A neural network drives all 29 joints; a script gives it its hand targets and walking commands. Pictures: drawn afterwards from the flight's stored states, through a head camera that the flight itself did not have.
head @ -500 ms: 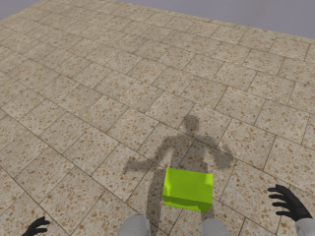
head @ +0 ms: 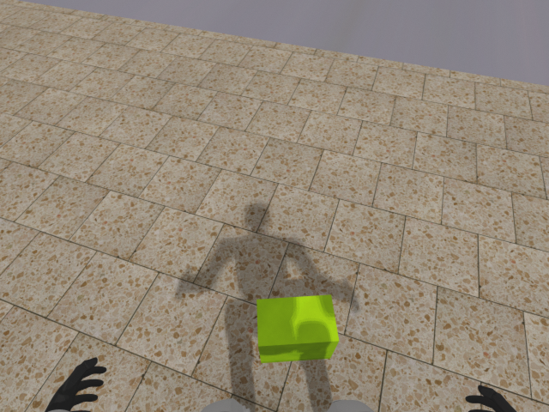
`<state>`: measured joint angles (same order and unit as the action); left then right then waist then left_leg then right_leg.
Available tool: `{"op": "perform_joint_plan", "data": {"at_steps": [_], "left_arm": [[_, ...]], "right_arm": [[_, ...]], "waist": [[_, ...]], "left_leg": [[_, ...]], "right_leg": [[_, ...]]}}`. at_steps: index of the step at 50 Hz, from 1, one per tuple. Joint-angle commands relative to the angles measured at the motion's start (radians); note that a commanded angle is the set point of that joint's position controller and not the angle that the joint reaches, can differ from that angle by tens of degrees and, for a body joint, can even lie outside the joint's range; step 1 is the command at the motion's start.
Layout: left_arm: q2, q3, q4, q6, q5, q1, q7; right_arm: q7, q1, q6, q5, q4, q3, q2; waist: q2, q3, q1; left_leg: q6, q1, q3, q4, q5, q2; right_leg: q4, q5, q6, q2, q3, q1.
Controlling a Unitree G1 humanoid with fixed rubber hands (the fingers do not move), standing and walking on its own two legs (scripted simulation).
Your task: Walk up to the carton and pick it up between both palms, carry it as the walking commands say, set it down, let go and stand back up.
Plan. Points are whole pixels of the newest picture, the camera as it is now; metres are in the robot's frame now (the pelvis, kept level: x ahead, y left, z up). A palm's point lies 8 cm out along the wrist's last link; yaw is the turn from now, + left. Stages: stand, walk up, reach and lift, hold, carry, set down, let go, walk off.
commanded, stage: walk up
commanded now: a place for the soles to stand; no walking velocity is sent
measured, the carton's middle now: (294, 330) +0.43 -0.04 -0.64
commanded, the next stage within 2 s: stand in 1.96 s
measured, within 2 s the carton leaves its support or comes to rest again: neither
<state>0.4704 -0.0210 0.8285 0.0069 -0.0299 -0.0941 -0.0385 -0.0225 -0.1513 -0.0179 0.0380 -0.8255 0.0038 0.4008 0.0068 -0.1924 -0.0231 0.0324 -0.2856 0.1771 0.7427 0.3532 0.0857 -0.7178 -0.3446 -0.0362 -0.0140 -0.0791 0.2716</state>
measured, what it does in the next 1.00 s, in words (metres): stands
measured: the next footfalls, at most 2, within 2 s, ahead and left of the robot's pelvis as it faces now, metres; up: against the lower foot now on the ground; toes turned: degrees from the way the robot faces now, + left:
none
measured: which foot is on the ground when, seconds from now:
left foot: down 0.00-1.00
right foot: down 0.00-1.00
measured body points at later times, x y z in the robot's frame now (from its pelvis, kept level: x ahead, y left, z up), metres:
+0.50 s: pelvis -0.01 -0.02 +0.03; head +0.01 -0.05 +0.47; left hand +0.07 +0.30 -0.08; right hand +0.10 -0.34 -0.11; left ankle +0.04 +0.09 -0.71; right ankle +0.03 -0.14 -0.71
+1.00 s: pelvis +0.02 -0.02 +0.03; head +0.04 -0.02 +0.48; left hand +0.16 +0.28 -0.09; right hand +0.07 -0.34 -0.10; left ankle +0.04 +0.10 -0.71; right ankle +0.03 -0.15 -0.71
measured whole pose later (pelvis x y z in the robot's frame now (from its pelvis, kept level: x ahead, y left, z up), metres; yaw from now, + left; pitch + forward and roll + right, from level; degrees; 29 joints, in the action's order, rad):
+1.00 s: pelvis +0.02 -0.02 +0.03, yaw -4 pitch -3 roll +1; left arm 0.37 -0.01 1.07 -0.01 -0.01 -0.05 -0.02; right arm -0.02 -0.10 0.00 0.02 -1.08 -0.05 0.36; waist 0.01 -0.09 -0.03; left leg 0.00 -0.14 0.19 0.40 0.20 0.06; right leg -0.44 -0.20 -0.01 -0.04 -0.14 0.18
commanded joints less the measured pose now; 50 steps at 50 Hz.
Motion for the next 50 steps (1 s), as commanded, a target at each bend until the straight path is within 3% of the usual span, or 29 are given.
{"op": "perform_joint_plan", "data": {"at_steps": [1,5,8,14,18,21,32,44,50], "left_arm": [[0.191,-0.053,0.024,-0.007,0.004,-0.014,0.001],[0.176,-0.056,0.069,-0.013,0.007,0.022,0.012],[0.173,-0.059,0.093,-0.021,0.010,0.022,0.018],[0.180,-0.062,0.116,-0.041,0.017,0.047,0.023],[0.167,-0.052,0.131,-0.053,0.018,0.057,0.024],[0.149,-0.044,0.144,-0.055,0.017,0.055,0.025],[0.125,-0.031,0.194,-0.047,0.010,0.048,0.017],[0.123,-0.038,0.194,-0.035,0.015,0.064,0.011],[0.124,-0.038,0.188,-0.033,0.017,0.067,0.009]], "right_arm": [[0.000,0.103,0.020,0.006,0.032,-0.078,0.255],[-0.008,0.140,0.017,0.003,-0.006,-0.082,0.244],[-0.012,0.155,0.014,0.000,-0.031,-0.092,0.244],[-0.015,0.120,0.014,-0.001,-0.078,-0.106,0.226],[-0.014,0.085,0.022,-0.001,-0.104,-0.107,0.210],[-0.009,0.078,0.029,-0.002,-0.125,-0.101,0.204],[0.005,0.081,0.045,-0.008,-0.194,-0.084,0.180],[0.010,0.088,0.041,-0.015,-0.193,-0.098,0.169],[0.012,0.089,0.035,-0.016,-0.179,-0.103,0.166]], "waist": [[-0.118,0.188,0.030],[-0.095,0.142,0.027],[-0.075,0.117,0.027],[0.015,0.103,0.004],[0.068,0.171,-0.008],[0.090,0.208,-0.005],[0.060,0.220,0.023],[-0.031,0.206,0.020],[-0.032,0.213,0.012]], "left_leg": [[0.038,0.022,-0.224,-0.399,-0.035,0.216],[0.030,-0.017,-0.214,-0.486,0.280,0.187],[0.024,-0.003,-0.203,-0.495,0.343,0.164],[0.012,0.142,-0.187,-0.410,0.207,0.083],[0.014,0.235,-0.186,-0.380,0.052,0.057],[0.016,0.263,-0.198,-0.409,-0.001,0.065],[0.016,0.250,-0.171,-0.476,-0.136,0.096],[0.025,0.213,-0.147,-0.467,-0.141,0.120],[0.028,0.229,-0.139,-0.433,-0.165,0.117]], "right_leg": [[0.144,0.097,0.066,0.054,-0.017,-0.101],[0.210,0.035,0.073,0.049,-0.031,-0.080],[0.262,-0.024,0.081,0.056,-0.070,-0.033],[0.413,-0.157,0.108,0.108,-0.210,0.156],[0.454,-0.069,0.113,0.135,-0.261,0.154],[0.449,0.020,0.103,0.133,-0.241,0.117],[0.401,0.309,0.083,0.121,-0.164,-0.023],[0.349,0.320,0.080,0.099,-0.134,-0.045],[0.337,0.334,0.082,0.095,-0.140,-0.029]]}}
